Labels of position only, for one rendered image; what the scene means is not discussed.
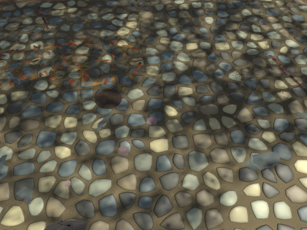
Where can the robot left hand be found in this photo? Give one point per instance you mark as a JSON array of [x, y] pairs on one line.
[[67, 225]]

